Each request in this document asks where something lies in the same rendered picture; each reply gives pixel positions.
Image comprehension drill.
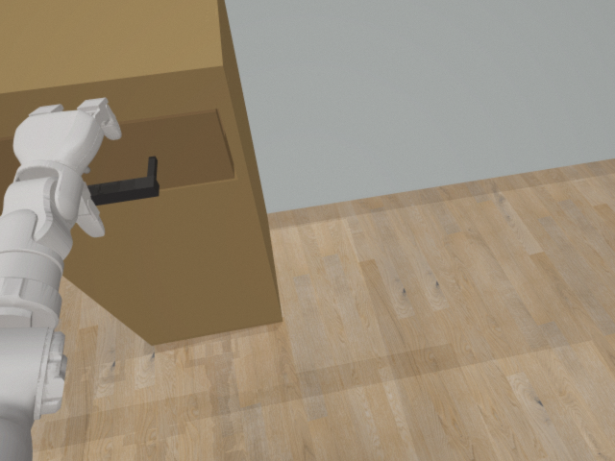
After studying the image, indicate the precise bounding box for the drawer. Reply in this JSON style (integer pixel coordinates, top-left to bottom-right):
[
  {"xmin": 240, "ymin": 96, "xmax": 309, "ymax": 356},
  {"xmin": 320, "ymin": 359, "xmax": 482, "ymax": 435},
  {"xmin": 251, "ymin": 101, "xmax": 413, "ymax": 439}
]
[{"xmin": 0, "ymin": 109, "xmax": 234, "ymax": 212}]

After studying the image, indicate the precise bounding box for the handle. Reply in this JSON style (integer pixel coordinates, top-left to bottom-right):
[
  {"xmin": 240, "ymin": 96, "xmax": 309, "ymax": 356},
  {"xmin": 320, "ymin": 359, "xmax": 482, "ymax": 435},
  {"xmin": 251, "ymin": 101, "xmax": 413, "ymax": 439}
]
[{"xmin": 87, "ymin": 157, "xmax": 160, "ymax": 206}]

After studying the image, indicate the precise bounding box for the cabinet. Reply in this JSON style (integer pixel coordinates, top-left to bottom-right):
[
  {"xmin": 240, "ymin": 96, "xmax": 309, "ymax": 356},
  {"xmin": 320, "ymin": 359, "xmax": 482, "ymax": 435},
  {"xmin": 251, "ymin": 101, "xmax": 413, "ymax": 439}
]
[{"xmin": 0, "ymin": 0, "xmax": 283, "ymax": 346}]

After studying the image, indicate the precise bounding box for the robot left upper arm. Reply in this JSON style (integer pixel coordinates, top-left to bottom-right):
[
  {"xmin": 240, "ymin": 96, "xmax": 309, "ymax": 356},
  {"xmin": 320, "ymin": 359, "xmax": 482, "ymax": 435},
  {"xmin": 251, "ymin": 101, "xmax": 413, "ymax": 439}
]
[{"xmin": 0, "ymin": 327, "xmax": 67, "ymax": 461}]

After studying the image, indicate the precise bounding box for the robot left hand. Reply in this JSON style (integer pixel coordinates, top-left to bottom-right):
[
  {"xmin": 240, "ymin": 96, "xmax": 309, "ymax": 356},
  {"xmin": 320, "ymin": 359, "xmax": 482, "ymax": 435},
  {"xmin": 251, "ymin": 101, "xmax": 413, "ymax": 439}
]
[{"xmin": 13, "ymin": 97, "xmax": 122, "ymax": 237}]

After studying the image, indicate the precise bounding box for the left robot forearm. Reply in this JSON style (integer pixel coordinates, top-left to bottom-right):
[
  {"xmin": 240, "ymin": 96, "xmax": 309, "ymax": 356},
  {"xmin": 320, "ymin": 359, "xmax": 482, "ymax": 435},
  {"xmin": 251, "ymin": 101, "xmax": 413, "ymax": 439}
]
[{"xmin": 0, "ymin": 160, "xmax": 84, "ymax": 329}]

